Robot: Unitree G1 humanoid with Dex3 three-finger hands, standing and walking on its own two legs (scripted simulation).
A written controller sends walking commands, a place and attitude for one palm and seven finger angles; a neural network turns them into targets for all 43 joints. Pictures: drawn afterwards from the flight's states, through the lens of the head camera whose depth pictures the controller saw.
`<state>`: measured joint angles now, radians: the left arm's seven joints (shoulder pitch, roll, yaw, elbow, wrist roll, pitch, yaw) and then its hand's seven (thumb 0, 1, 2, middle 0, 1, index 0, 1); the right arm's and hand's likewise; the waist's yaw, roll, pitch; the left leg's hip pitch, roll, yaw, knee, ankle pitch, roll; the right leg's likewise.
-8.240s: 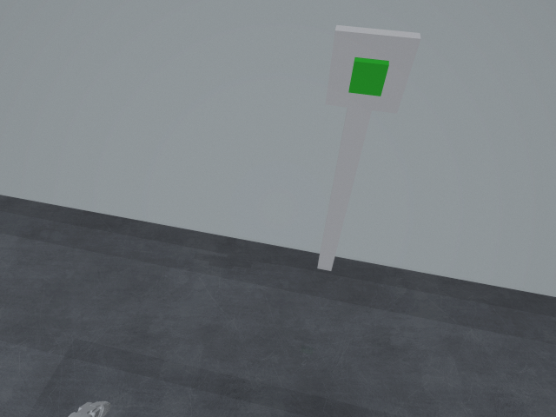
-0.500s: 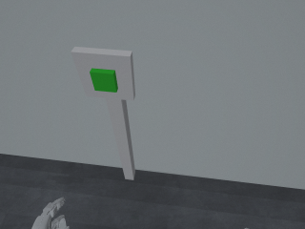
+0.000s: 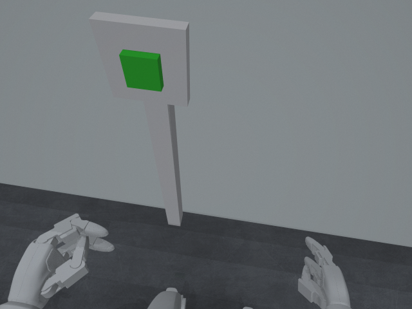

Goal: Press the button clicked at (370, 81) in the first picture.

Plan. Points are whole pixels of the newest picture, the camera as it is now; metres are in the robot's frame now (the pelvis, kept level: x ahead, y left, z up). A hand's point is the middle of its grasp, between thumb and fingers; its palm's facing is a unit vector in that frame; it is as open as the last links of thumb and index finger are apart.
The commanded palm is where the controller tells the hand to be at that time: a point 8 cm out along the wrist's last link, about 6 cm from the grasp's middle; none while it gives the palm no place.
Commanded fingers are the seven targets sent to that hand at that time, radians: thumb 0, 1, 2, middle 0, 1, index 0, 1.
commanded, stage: raise the hand and make a fist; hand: left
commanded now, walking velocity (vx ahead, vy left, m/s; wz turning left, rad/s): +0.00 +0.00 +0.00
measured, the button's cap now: (143, 70) +0.51 +0.18 +0.18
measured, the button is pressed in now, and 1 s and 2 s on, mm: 0 0 0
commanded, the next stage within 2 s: aim a knuckle at the button in 1.40 s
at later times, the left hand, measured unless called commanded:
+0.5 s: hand (72, 242) +0.19 +0.22 +0.11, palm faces -0.03 -1.00 -0.07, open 3.1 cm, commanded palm +0.17 +0.27 +0.12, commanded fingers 0.00 0.90 0.90 -1.30 -1.50 -1.30 -1.50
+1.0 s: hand (71, 199) +0.23 +0.21 +0.16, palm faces -0.03 -1.00 -0.08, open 3.1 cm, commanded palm +0.21 +0.27 +0.18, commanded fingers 0.00 0.90 0.90 -1.30 -1.50 -1.30 -1.50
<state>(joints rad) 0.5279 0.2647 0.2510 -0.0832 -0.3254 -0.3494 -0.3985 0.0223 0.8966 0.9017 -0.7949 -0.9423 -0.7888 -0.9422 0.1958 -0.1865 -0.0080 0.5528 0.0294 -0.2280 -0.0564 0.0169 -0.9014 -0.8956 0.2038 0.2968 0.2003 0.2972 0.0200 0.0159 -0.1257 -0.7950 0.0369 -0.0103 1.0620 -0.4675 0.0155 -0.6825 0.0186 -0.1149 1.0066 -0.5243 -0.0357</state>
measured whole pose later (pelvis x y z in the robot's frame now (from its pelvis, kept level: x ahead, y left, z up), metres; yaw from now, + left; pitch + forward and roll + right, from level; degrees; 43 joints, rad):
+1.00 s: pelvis +0.01 +0.00 +0.05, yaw +1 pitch +2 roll -1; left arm 0.28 0.32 0.25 -0.12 -0.33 -0.06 -0.34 0.02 0.90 0.90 -1.30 -1.50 -1.30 -1.50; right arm 0.26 -0.26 0.06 0.59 0.06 -0.27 -0.09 0.02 -0.90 -0.90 0.20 0.30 0.20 0.30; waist 0.02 0.05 -0.07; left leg -0.40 0.01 0.01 0.70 -0.33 0.02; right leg -0.30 0.01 -0.09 0.65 -0.38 -0.02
